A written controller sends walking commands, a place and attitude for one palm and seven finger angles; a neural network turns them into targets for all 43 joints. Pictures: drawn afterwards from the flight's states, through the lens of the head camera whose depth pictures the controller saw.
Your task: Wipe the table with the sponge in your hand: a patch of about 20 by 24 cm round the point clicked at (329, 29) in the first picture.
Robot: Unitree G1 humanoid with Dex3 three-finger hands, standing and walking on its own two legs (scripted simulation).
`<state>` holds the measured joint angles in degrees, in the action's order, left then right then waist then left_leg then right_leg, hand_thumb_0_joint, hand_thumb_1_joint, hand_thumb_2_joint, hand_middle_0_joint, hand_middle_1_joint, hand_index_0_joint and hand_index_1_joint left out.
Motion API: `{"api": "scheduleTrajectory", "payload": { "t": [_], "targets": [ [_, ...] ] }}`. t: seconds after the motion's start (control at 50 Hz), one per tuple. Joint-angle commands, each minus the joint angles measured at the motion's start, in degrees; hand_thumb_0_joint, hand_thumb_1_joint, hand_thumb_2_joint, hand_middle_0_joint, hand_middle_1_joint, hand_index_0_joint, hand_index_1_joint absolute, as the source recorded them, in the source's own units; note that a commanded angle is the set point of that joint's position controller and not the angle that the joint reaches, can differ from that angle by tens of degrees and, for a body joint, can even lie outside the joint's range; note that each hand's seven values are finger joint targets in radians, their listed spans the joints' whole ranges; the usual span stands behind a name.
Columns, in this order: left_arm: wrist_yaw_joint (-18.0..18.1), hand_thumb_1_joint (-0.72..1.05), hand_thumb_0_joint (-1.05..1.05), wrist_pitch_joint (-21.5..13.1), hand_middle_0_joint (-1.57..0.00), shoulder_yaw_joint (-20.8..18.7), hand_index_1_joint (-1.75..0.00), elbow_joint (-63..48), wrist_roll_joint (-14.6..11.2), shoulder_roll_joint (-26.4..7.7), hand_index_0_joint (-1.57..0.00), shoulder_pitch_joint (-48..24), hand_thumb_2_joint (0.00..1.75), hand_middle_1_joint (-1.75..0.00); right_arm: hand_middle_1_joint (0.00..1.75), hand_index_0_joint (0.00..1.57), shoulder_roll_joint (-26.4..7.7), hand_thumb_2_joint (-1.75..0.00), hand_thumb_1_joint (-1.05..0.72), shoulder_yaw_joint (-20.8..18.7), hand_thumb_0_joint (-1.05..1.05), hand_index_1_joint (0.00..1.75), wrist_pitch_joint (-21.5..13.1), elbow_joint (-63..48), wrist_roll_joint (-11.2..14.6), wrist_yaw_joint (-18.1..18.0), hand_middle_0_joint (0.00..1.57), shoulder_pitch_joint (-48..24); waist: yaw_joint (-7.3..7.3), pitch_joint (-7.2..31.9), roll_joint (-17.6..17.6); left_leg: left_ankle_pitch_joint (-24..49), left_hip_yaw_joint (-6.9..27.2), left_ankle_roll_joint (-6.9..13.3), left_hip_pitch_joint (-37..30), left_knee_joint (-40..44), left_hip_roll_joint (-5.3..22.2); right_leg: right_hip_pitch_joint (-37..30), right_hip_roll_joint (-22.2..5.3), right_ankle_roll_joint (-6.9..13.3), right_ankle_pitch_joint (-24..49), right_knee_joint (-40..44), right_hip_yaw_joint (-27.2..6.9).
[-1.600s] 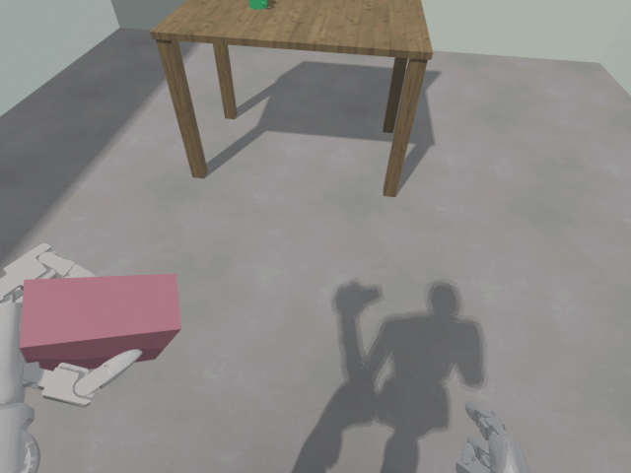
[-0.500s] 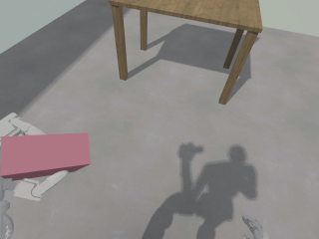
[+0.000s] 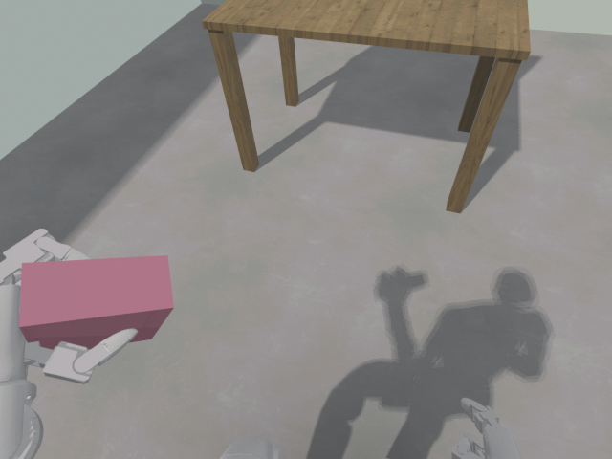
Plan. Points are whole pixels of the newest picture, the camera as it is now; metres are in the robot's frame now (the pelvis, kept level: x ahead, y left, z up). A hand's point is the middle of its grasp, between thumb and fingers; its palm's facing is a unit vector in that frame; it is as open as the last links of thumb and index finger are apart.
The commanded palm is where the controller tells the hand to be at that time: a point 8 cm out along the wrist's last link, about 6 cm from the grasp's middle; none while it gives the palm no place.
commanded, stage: walk to a spot facing it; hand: left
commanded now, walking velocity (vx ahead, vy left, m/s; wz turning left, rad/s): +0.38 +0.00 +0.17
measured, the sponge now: (119, 306) +0.23 +0.21 +0.15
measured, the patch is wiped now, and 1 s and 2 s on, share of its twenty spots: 0.00 0.00 0.00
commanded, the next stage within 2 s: none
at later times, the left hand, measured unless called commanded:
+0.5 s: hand (122, 177) +0.37 +0.24 +0.19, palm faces +0.49 -0.78 -0.39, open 9.4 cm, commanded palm +0.32 +0.28 +0.20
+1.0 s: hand (197, 121) +0.49 +0.19 +0.18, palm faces +0.53 -0.73 -0.43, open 9.4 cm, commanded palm +0.42 +0.23 +0.20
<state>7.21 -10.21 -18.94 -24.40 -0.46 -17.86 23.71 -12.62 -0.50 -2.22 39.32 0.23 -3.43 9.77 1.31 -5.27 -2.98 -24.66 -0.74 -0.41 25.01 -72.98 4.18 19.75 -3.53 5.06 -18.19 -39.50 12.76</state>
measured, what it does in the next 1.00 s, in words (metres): walks ahead: left foot, then right foot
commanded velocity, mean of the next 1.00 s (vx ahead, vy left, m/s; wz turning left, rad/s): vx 0.37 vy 0.00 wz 0.24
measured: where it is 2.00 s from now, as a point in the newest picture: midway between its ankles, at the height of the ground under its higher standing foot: (336, 342)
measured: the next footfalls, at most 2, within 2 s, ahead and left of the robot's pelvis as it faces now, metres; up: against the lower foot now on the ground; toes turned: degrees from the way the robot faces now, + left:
left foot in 0.46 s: +0.26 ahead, +0.11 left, +0.00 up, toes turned +15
right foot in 0.84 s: +0.39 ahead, -0.18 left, +0.00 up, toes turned -4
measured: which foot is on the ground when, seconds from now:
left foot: up 0.00-0.44, down 0.46-0.84, up 0.86-1.00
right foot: down 0.00-0.46, up 0.48-0.82, down 0.84-1.00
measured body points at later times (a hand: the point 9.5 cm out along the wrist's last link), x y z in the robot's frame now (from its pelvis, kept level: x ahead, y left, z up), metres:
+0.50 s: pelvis +0.17 +0.00 +0.00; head +0.19 -0.01 +0.45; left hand +0.34 +0.28 +0.21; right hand +0.35 -0.23 -0.09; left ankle +0.23 +0.10 -0.72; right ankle +0.06 -0.07 -0.68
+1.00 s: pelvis +0.31 -0.07 +0.01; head +0.35 -0.09 +0.46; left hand +0.46 +0.22 +0.21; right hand +0.52 -0.30 -0.10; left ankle +0.27 +0.05 -0.61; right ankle +0.35 -0.17 -0.72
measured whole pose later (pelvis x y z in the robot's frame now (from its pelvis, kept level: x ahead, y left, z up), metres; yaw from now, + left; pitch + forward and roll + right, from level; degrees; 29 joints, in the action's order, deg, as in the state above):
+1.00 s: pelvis +0.31 -0.07 +0.01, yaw +11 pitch -2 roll +1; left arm 7.6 -11.5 -18.1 -27.7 0.2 -17.2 23.7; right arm -15.1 -2.2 -2.3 38.9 0.7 -3.7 9.6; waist 0.3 -5.5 -2.7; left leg -22.9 -2.6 -1.1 30.7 -74.8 3.8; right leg 15.2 -6.8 0.8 -18.0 -35.5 13.3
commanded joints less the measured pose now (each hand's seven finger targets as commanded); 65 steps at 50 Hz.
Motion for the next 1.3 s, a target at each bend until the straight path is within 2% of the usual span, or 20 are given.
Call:
{"api": "scheduleTrajectory", "payload": {
  "t": [0.0, 0.26, 0.38, 0.4, 0.42, 0.44, 0.48, 0.62, 0.78, 0.8, 0.82, 0.84, 0.9, 1.02, 1.12, 1.2, 1.22, 1.24, 1.26, 1.28],
  "targets": [
    [1.7, 0.1, 0.0, -6.2, -1.2, -10.8, -1.6, -18.8, -0.4, -16.1, -1.2, -1.7, 1.3, -1.6, 0.3, 0.2, -4.0, -0.9, -0.9, -1.6, 0.0, 0.3, -2.4, -10.3, -0.3, 0.2, 0.2, -5.6, -1.65, 9.9, 5.9, 8.3, 1.0, -1.5, 16.0, -9.5, 2.3, -14.7, -17.1, 1.8, 8.3, 22.9, -19.7],
    [3.4, 0.1, 0.0, -5.5, -1.2, -10.3, -1.6, -13.6, -1.7, -12.8, -1.2, 5.1, 1.3, -1.6, 0.3, 0.2, -4.6, -0.9, -0.9, -2.9, 0.0, 0.3, -1.0, -15.1, 0.3, 0.9, 0.2, -1.6, 0.46, 8.5, 11.4, 12.2, -9.9, -0.2, 13.5, 29.9, 1.7, -24.7, -14.7, 0.9, 33.5, 21.1, -9.0],
    [4.4, 0.1, 0.0, -5.0, -1.2, -6.8, -1.6, -19.9, -1.1, -13.5, -1.2, -4.8, 1.3, -1.6, 0.3, 0.2, -4.5, -0.9, -0.9, -2.7, 0.0, 0.3, -2.2, -15.0, -0.3, -0.7, 0.2, -0.1, -1.68, 12.6, 7.7, 15.3, -15.7, 2.0, -10.0, 43.6, -4.6, -18.0, -13.0, 0.1, 40.6, 3.7, -3.8],
    [4.6, 0.1, 0.0, -5.8, -1.2, -7.3, -1.6, -21.7, -1.0, -14.6, -1.2, -6.5, 1.3, -1.6, 0.3, 0.2, -4.4, -0.9, -0.9, -2.7, 0.0, 0.3, -2.6, -15.3, -0.5, -1.2, 0.2, 0.2, -2.76, 15.3, 3.9, 18.5, -13.7, 3.5, -20.7, 45.4, -3.8, -11.7, -10.9, -2.1, 38.1, -5.8, -2.3],
    [4.8, 0.1, 0.0, -6.5, -1.2, -8.0, -1.6, -22.6, -0.8, -14.9, -1.2, -7.3, 1.3, -1.6, 0.3, 0.2, -5.2, -0.9, -0.9, -2.7, 0.0, 0.3, -2.9, -15.3, -0.9, -1.3, 0.2, 0.0, -3.03, 18.5, -3.9, 21.1, -0.9, 7.5, -30.6, 47.2, 3.5, -3.2, -7.1, -4.3, 24.9, -16.8, -1.5],
    [4.7, 0.1, 0.0, -7.1, -1.2, -8.6, -1.6, -23.1, -1.3, -15.0, -1.2, -7.5, 1.3, -1.6, 0.3, 0.2, -5.3, -0.9, -0.9, -2.4, 0.0, 0.3, -3.4, -15.3, -0.8, -0.8, 0.2, -0.1, -1.98, 19.1, -13.7, 33.1, 22.1, 15.4, -38.5, 49.6, 18.2, 11.4, -0.4, -5.6, -8.7, -30.0, -5.1],
    [3.6, 0.1, 0.0, -6.1, -1.2, -9.9, -1.6, -17.2, -1.1, -18.1, -1.2, -6.3, 1.3, -1.6, 0.3, 0.2, -4.7, -0.9, -0.9, -1.2, 0.0, 0.3, -3.4, -14.4, -0.8, 0.1, 0.2, -1.8, -2.24, 13.4, -5.6, 29.1, 31.3, 18.3, -30.7, 53.7, 22.8, 18.5, -0.2, -5.0, -15.7, -39.9, -14.1],
    [2.2, 0.1, 0.0, -7.0, -1.2, -11.1, -1.6, -19.6, -2.1, -11.6, -1.2, 5.6, 1.3, -1.6, 0.3, 0.2, -4.4, -0.9, -0.9, -2.7, 0.0, 0.3, -4.4, -12.7, 0.4, 1.3, 0.2, -2.3, -0.44, 8.7, -10.3, 9.2, 2.8, 10.6, -7.1, 58.7, 13.0, 7.7, -4.4, -7.4, -1.2, -18.2, -7.1],
    [1.8, 0.1, 0.0, -5.7, -1.2, -5.7, -1.6, -12.2, -0.7, -9.2, -1.2, -4.7, 1.3, -1.6, 0.3, 0.2, -4.2, -0.9, -0.9, -2.7, 0.0, 0.3, -5.8, -11.6, 0.8, -1.1, 0.2, -0.9, -0.36, 9.4, -3.0, 4.9, -5.1, 6.2, -7.7, 41.5, 7.5, -10.2, 1.2, -8.4, 2.0, 9.0, 1.1],
    [2.0, 0.1, 0.0, -5.1, -1.2, -5.9, -1.6, -12.6, -0.2, -10.6, -1.2, -6.3, 1.3, -1.6, 0.3, 0.2, -2.8, -0.9, -0.9, -2.3, 0.0, 0.3, -5.5, -11.4, 1.1, -1.2, 0.2, -0.8, -0.19, 11.4, 6.1, 4.3, -7.0, 4.8, -3.6, 26.9, 4.0, -15.4, -4.7, -6.1, 0.5, 15.5, -7.3],
    [2.5, 0.1, 0.0, -4.2, -1.2, -8.3, -1.6, -12.1, 0.3, -14.6, -1.2, -6.2, 1.3, -1.6, 0.3, 0.2, -1.5, -0.9, -0.9, -1.9, 0.0, 0.3, -5.1, -12.2, 0.8, -1.3, 0.2, -2.0, 0.67, 11.9, 25.2, -7.2, -8.0, 2.3, 13.2, 7.7, -2.9, -24.5, -19.1, 0.4, 7.3, 20.6, -31.0],
    [2.9, 0.1, 0.0, -3.9, -1.2, -9.7, -1.6, -14.1, -0.2, -16.4, -1.2, -8.5, 1.3, -1.6, 0.3, 0.2, -3.7, -0.9, -0.9, -1.8, 0.0, 0.3, -5.6, -12.5, 0.4, -1.3, 0.2, -4.9, 1.41, 12.0, 21.7, -8.7, -0.2, 1.5, 17.5, -1.7, -2.8, -24.4, -25.4, 3.5, 10.1, 23.0, -38.6],
    [2.4, 0.1, 0.0, -5.5, -1.2, -9.8, -1.6, -19.0, -0.1, -16.9, -1.2, -8.5, 1.3, -1.6, 0.3, 0.2, -4.9, -0.9, -0.9, -2.5, 0.0, 0.3, -5.0, -11.0, 0.1, -0.6, 0.2, -5.4, 0.04, 8.3, 10.0, 0.5, 2.7, -0.3, 16.9, -6.9, 1.7, -17.9, -23.4, 4.6, 6.2, 23.4, -31.6],
    [2.7, 0.1, 0.0, -6.2, -1.2, -12.5, -1.6, -18.6, -1.1, -14.8, -1.2, 2.5, 1.3, -1.6, 0.3, 0.2, -4.4, -0.9, -0.9, -2.8, 0.0, 0.3, -1.7, -12.9, 0.2, 0.4, 0.2, -3.7, -1.1, 8.5, 9.7, 6.8, -3.0, -1.2, 11.1, 13.0, 3.4, -16.1, -18.1, 2.0, 17.2, 22.1, -8.0],
    [3.9, 0.1, 0.0, -5.5, -1.2, -11.9, -1.6, -18.7, -1.8, -12.8, -1.2, 6.5, 1.3, -1.6, 0.3, 0.2, -3.6, -0.9, -0.9, -3.4, 0.0, 0.3, -1.9, -15.9, 0.1, 0.5, 0.2, -2.4, 1.12, 8.9, 13.0, 5.8, -9.9, -0.1, 5.2, 32.0, 1.2, -19.0, -17.9, 2.1, 24.8, 18.3, -6.0],
    [4.4, 0.1, 0.0, -5.1, -1.2, -8.8, -1.6, -21.6, -1.5, -11.8, -1.2, 0.7, 1.3, -1.6, 0.3, 0.2, -4.4, -0.9, -0.9, -4.0, 0.0, 0.3, -2.2, -16.0, -0.2, -0.6, 0.2, 0.6, -2.63, 13.9, 5.4, 13.1, -13.9, 1.1, -14.7, 43.8, -4.1, -11.6, -13.8, -2.2, 25.2, -1.6, 0.6],
    [4.5, 0.1, 0.0, -5.9, -1.2, -8.6, -1.6, -23.5, -1.1, -12.1, -1.2, -1.4, 1.3, -1.6, 0.3, 0.2, -5.5, -0.9, -0.9, -4.6, 0.0, 0.3, -2.4, -16.2, -0.1, -1.0, 0.2, 0.6, -3.37, 16.5, -4.0, 13.6, -5.2, 3.7, -24.4, 46.4, -0.1, -3.6, -10.6, -4.6, 17.9, -14.5, 1.2],
    [4.4, 0.1, 0.0, -6.9, -1.2, -8.4, -1.6, -25.3, -1.3, -11.9, -1.2, -2.1, 1.3, -1.6, 0.3, 0.2, -6.6, -0.9, -0.9, -4.5, 0.0, 0.3, -2.9, -16.5, -0.4, -0.8, 0.2, -0.5, -2.67, 16.5, -20.3, 27.7, 20.2, 11.6, -31.0, 50.3, 15.1, 11.0, -1.8, -7.7, -12.8, -29.9, -1.0],
    [4.6, 0.1, 0.0, -7.4, -1.2, -9.5, -1.6, -24.4, -0.2, -14.7, -1.2, -3.1, 1.3, -1.6, 0.3, 0.2, -5.2, -0.9, -0.9, -3.0, 0.0, 0.3, -3.7, -16.5, -0.4, 0.0, 0.2, -0.4, -2.13, 16.0, -17.8, 35.6, 32.8, 17.1, -31.9, 52.6, 21.5, 17.6, 0.1, -6.9, -19.6, -38.0, -8.1],
    [3.7, 0.1, 0.0, -7.1, -1.2, -10.4, -1.6, -21.9, 0.2, -17.7, -1.2, -5.4, 1.3, -1.6, 0.3, 0.2, -5.4, -0.9, -0.9, -2.7, 0.0, 0.3, -4.2, -15.4, -0.4, 0.4, 0.2, -1.3, -2.41, 14.2, -11.3, 30.1, 34.4, 17.4, -28.0, 53.2, 21.7, 19.2, -1.9, -6.6, -16.9, -40.7, -11.9]
  ]
}}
